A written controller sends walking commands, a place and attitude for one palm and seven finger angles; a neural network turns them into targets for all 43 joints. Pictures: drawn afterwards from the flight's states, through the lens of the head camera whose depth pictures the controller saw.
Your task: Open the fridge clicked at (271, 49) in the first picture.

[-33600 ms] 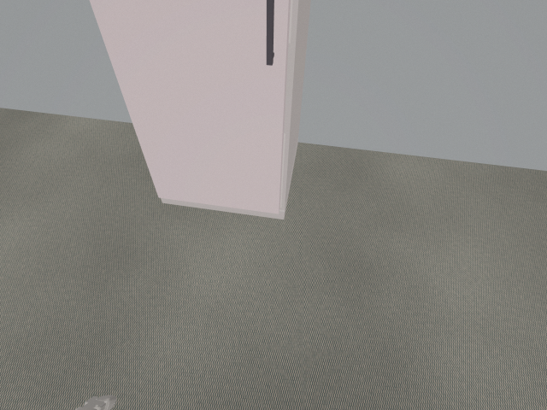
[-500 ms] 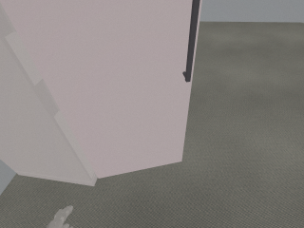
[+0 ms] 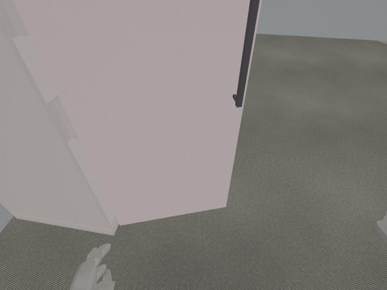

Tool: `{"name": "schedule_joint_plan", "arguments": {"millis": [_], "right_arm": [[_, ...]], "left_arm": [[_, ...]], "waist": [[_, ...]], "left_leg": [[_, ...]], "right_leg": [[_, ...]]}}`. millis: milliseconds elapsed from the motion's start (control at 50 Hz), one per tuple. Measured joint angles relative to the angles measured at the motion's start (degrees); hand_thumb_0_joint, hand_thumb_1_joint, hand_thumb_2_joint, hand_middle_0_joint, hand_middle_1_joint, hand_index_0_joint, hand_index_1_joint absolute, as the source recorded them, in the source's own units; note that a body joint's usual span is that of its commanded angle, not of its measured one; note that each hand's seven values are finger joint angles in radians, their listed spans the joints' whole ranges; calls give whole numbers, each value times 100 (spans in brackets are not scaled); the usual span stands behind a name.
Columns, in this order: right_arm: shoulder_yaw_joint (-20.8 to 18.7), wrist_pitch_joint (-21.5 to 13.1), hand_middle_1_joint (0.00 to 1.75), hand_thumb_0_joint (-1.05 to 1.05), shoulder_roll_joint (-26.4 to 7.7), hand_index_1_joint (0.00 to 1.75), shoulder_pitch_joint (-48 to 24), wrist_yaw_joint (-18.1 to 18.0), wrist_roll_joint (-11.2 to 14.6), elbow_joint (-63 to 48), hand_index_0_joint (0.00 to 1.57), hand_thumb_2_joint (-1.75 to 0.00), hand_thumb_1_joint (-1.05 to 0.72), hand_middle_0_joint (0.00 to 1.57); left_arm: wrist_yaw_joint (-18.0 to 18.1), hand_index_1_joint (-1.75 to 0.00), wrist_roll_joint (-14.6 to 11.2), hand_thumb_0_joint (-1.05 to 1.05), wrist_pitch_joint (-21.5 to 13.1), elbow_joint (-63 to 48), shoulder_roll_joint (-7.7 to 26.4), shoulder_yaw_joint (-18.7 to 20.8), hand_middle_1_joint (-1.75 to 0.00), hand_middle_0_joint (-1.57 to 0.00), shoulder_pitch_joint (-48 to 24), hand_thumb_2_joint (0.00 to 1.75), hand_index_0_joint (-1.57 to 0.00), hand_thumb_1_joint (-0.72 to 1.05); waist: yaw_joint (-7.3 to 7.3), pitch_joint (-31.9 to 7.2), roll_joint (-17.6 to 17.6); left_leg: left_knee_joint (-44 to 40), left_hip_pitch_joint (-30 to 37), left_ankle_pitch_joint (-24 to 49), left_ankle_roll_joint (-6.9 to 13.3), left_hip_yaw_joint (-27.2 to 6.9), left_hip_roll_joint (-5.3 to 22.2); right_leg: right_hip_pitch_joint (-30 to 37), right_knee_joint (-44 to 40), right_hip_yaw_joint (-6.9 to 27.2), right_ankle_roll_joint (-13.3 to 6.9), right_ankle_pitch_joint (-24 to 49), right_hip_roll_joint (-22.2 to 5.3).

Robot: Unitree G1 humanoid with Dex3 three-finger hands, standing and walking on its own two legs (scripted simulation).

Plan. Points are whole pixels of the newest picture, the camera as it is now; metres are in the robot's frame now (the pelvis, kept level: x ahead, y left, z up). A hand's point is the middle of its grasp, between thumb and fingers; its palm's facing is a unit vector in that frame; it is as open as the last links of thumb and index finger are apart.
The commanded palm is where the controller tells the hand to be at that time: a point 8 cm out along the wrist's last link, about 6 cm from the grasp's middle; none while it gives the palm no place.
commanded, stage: let the arm hang, fingers relaxed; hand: right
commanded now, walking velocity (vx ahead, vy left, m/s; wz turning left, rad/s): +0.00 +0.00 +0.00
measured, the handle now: (243, 52) +0.68 -0.12 +0.21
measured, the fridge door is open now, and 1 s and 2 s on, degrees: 69 69 69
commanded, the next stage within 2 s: look to check the result in 1.10 s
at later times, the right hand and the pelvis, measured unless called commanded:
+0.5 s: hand out of the picture -0.06 -0.19 -0.18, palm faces +0.04 +0.98 -0.17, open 7.3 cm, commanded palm none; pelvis -0.02 -0.01 +0.00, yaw -2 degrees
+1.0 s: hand out of the picture +0.05 -0.25 -0.16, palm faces +0.02 +0.96 -0.28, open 7.4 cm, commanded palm none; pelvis +0.00 -0.02 +0.01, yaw -1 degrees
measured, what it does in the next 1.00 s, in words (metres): stands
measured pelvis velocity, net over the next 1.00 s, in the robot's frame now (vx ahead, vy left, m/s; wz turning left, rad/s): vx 0.00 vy -0.02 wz -0.03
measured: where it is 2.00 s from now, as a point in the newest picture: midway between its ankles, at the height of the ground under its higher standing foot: outside the picture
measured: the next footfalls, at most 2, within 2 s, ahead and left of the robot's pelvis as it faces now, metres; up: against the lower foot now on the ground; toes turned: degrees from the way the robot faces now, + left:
none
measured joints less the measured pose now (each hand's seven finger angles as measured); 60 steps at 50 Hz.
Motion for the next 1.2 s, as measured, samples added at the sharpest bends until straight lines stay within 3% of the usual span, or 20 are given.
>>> {"name": "schedule_joint_plan", "arguments": {"millis": [40, 100, 140, 200, 300, 380, 480, 680, 920, 1200], "right_arm": [[312, -95, 30, 1, -165, 30, -329, 178, -123, 700, 20, -90, -89, 20], [1041, 575, 30, 0, -250, 30, -1067, 574, -275, 2573, 20, -90, -90, 20], [1449, 966, 30, 0, -131, 30, -1385, 716, -328, 3867, 20, -90, -90, 20], [1888, 1270, 30, 0, 181, 30, -1515, 821, -361, 5418, 19, -90, -90, 20], [2234, 1416, 30, 1, 743, 30, -1340, 819, -318, 7095, 20, -90, -90, 20], [2127, 1372, 30, 1, 803, 30, -1150, 751, -274, 7857, 20, -90, -95, 20], [2049, 1273, 30, 1, 748, 30, -914, 748, -246, 8417, 20, -90, -94, 20], [1972, 1161, 30, 0, 595, 30, -970, 694, -255, 8752, 20, -90, -91, 20], [1981, 1029, 30, 0, 420, 30, -1681, 732, -285, 8512, 20, -90, -91, 20], [2011, 999, 30, 0, 124, 30, -2042, 784, -250, 8516, 20, -90, -90, 20]], "left_arm": [[-212, -30, -45, 1, -134, 209, 126, 94, -30, -20, -130, 90, -20, 90], [-409, -30, -5, 1, 248, 577, 414, 148, -30, -20, -479, 90, -20, 90], [-441, -30, 44, 1, 449, 766, 510, 156, -30, -20, -656, 90, -20, 90], [-450, -30, 77, 1, 640, 1000, 518, 154, -30, -20, -684, 90, -20, 90], [-409, -30, 128, 1, 907, 1524, 361, 123, -30, -20, -355, 90, -20, 90], [-366, -30, 122, 1, 996, 2028, 124, 67, -30, -20, -17, 90, -20, 90], [-324, -30, 97, 1, 1005, 2464, -118, 64, -30, -20, 241, 90, -20, 90], [-323, -30, 60, 1, 897, 2654, -268, 121, -30, -20, 98, 89, -20, 90], [-383, -30, 74, 0, 794, 2561, 166, 184, -30, -20, -531, 89, -20, 90], [-415, -30, 50, 0, 752, 2648, 612, 142, -30, -20, -834, 90, -20, 90]], "waist": [[50, -29, -52], [111, -39, -196], [209, 37, -252], [354, 173, -206], [388, 452, 68], [261, 591, 172], [151, 650, 86], [144, 525, -136], [164, 304, -126], [216, 412, -28]], "left_leg": [[179, -194, -48, -13, 83, 46], [665, -555, -254, -24, 135, 140], [875, -676, -333, -46, 143, 165], [922, -679, -349, 9, 181, 139], [691, -456, -246, 39, 243, 75], [239, -276, -7, 31, 289, 4], [-146, -140, 195, 11, 290, 0], [-266, -22, 231, -85, 176, 135], [-362, 94, 240, -155, 85, 245], [-716, 368, 326, -160, 48, 227]], "right_leg": [[-200, 124, 56, -12, 5, 47], [-517, 455, 85, -56, -74, 139], [-622, 614, 86, -70, -121, 159], [-656, 706, 124, -33, -138, 137], [-516, 634, 197, -3, -110, 85], [-425, 369, 259, 2, 27, 28], [-347, 110, 269, -29, 162, 32], [-129, -179, 143, -139, 260, 151], [105, -493, 49, -194, 362, 252], [351, -754, 27, -166, 383, 235]]}}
